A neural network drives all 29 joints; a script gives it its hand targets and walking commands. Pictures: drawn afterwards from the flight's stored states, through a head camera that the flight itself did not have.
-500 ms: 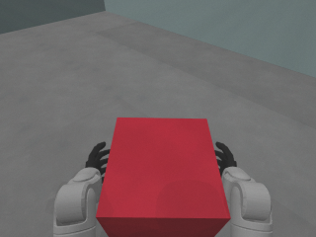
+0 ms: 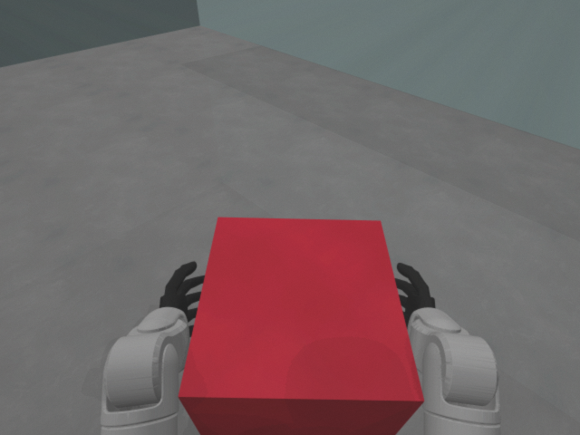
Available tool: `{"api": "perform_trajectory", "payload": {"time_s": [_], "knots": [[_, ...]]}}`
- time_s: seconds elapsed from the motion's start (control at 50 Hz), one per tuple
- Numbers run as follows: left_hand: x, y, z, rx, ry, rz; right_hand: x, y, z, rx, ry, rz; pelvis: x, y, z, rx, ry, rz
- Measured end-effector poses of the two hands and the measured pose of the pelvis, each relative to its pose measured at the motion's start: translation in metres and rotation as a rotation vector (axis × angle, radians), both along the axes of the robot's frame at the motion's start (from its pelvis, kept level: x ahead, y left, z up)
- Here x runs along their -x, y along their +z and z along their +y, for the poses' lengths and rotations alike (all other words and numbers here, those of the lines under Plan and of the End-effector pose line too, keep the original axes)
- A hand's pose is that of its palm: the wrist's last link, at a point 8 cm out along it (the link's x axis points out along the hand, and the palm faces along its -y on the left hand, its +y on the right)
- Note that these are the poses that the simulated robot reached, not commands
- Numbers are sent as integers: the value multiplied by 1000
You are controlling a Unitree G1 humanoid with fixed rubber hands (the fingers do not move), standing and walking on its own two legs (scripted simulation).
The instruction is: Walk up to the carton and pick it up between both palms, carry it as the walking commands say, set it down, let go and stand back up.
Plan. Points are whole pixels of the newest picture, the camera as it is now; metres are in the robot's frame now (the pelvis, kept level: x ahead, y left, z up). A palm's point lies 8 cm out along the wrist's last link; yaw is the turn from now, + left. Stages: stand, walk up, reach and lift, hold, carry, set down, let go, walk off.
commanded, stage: carry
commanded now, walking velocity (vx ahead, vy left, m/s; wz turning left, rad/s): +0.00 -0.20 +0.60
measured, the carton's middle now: (295, 349) +0.26 +0.00 +0.02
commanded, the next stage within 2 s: none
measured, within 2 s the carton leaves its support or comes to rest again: neither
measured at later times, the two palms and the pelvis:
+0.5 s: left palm (156, 293) +0.28 +0.17 +0.12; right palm (384, 263) +0.34 -0.12 +0.11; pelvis +0.06 -0.02 +0.02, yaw +9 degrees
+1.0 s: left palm (122, 191) +0.52 +0.30 +0.09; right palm (290, 181) +0.55 +0.00 +0.09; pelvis +0.28 +0.13 +0.01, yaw +7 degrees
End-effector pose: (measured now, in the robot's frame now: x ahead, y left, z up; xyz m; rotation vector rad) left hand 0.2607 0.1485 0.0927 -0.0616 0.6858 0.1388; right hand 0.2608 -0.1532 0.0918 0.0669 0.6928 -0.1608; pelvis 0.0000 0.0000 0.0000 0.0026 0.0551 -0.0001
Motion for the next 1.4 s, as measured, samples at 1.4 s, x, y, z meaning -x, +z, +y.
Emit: {"api": "perform_trajectory", "payload": {"time_s": [1.4], "knots": [[-489, 16, 269, -33, 222, 2, -556, 5, 277, -32, 223, -5, -523, 18, 218, -47, 181, 0]]}}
